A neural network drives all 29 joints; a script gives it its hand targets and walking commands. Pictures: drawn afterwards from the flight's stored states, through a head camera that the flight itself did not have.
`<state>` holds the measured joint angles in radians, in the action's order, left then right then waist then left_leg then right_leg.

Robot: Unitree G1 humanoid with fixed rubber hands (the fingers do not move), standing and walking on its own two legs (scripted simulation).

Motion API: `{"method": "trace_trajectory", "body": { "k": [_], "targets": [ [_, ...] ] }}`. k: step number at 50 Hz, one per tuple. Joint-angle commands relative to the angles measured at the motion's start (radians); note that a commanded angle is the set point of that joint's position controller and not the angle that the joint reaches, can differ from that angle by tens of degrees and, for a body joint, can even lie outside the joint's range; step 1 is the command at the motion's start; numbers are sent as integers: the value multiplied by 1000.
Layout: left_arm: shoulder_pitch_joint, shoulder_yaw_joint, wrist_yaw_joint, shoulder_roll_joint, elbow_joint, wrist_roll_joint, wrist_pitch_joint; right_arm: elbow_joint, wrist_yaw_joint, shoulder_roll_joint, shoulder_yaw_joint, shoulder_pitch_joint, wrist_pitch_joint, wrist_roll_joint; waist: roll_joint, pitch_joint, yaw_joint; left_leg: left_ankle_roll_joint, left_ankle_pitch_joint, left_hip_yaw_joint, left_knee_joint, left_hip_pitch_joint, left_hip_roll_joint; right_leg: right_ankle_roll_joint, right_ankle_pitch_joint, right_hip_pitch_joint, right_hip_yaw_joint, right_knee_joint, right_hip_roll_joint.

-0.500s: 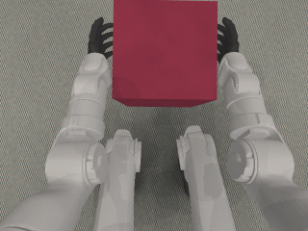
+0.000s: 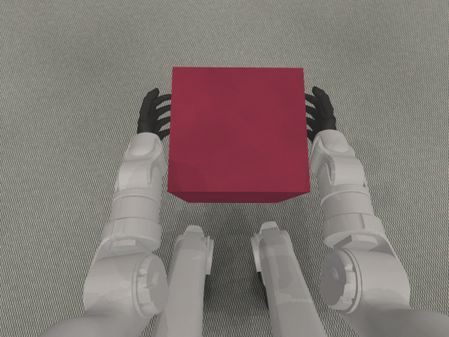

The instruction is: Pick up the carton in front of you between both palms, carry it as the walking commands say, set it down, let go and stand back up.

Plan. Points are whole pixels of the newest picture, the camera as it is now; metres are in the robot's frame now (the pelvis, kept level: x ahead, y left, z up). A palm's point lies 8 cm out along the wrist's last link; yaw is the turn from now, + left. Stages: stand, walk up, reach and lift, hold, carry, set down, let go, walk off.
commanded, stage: reach and lift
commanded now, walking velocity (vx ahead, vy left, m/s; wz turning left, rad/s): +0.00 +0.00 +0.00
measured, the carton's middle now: (234, 148) +0.44 -0.01 -0.12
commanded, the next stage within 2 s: hold in 1.96 s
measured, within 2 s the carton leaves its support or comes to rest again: neither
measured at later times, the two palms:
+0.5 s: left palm (104, 119) +0.41 +0.14 +0.11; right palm (370, 112) +0.40 -0.16 +0.11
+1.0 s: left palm out of the picture +0.37 +0.15 +0.25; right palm out of the picture +0.37 -0.15 +0.25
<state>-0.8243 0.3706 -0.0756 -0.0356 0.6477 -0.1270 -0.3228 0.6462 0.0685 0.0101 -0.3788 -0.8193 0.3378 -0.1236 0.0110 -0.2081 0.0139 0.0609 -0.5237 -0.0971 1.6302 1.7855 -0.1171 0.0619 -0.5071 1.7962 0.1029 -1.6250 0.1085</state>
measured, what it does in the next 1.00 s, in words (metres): rises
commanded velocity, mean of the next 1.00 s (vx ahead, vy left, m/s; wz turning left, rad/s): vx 0.00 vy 0.00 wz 0.00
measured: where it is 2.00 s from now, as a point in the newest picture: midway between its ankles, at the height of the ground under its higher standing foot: (232, 294)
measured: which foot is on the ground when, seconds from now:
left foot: down 0.00-1.00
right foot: down 0.00-1.00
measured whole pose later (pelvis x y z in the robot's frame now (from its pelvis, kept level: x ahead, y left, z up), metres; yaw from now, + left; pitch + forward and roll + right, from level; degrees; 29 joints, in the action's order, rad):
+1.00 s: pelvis +0.09 +0.00 +0.23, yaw +0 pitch +0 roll +0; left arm -0.22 0.23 -0.02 -0.14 0.37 -0.21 -0.56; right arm 0.38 0.03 0.14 -0.24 -0.23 0.57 -0.22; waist 0.00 -0.09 0.00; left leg 0.01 -0.26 -0.15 0.49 0.23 -0.05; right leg 0.01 -0.25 0.24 0.15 -0.49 0.05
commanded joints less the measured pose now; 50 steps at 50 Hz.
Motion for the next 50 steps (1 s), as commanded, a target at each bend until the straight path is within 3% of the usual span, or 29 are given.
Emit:
{"method": "trace_trajectory", "body": {
  "k": [1, 15, 28, 35, 44, 50],
  "targets": [
    [-603, -603, 233, -1110, -12, 149, 12, -30, -242, 1115, 613, -614, -19, 156, -13, -932, 9, -21, 227, 144, -234, -571, -73, -21, 245, -647, -154, 231, 72],
    [-332, -590, 230, -1117, 13, 100, 56, 4, -238, 1131, 592, -341, -63, 102, -8, -680, 1, -38, 264, 75, -520, -847, -51, -36, 276, -918, -85, 514, 50],
    [-77, -653, 234, -1115, -51, 83, 53, -59, -244, 1123, 656, -93, -62, 91, -11, -502, -4, -46, 432, 13, -802, -1199, -16, -44, 425, -1245, -32, 790, 24],
    [36, -702, 249, -1114, -119, 99, -14, -122, -255, 1129, 700, 15, 3, 100, -8, -377, -9, -45, 537, -1, -965, -1393, 3, -44, 527, -1434, -14, 950, 9],
    [122, -766, 281, -1114, -269, 126, -170, -265, -280, 1130, 762, 103, 158, 124, -11, -195, -12, -44, 593, 1, -1149, -1602, 22, -40, 580, -1645, -12, 1141, -11],
    [127, -691, 298, -1084, -268, 90, -257, -280, -294, 1097, 699, 100, 244, 90, -10, -12, -12, -48, 438, 6, -1233, -1618, 28, -51, 424, -1654, -20, 1221, -15]
  ]
}}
